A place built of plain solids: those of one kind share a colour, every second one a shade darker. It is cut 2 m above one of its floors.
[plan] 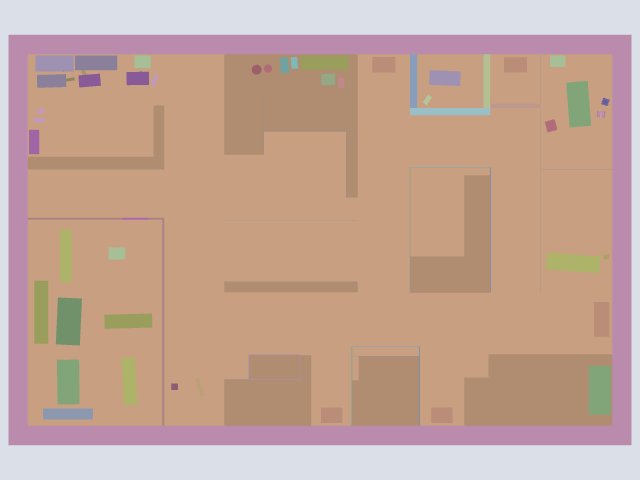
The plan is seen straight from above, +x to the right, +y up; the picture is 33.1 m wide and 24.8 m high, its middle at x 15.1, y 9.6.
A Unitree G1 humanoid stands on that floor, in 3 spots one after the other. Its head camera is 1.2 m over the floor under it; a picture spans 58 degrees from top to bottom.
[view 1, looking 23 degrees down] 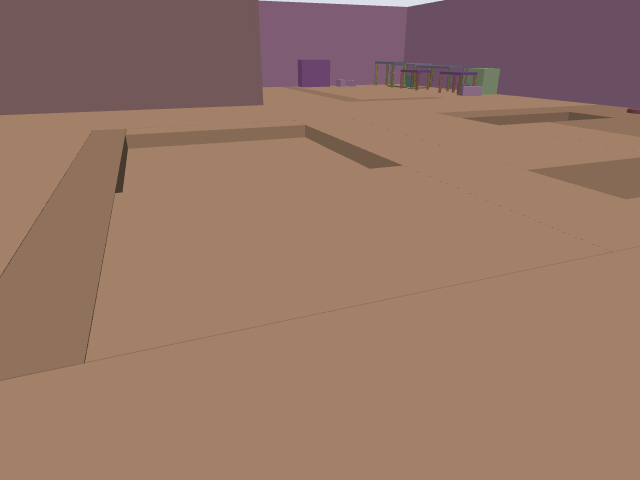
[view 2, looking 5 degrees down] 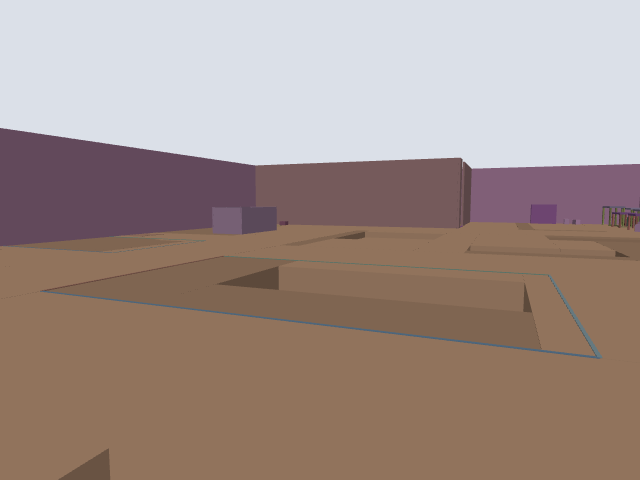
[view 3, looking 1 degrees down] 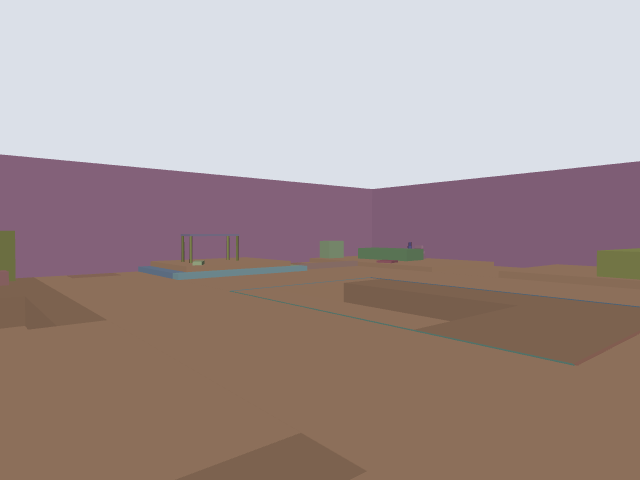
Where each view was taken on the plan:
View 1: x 18.80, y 7.85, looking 159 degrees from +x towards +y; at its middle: floor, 3.07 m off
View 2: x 27.74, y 12.63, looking -157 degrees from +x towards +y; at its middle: floor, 13.78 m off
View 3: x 15.48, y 5.40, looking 50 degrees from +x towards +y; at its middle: wall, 18.02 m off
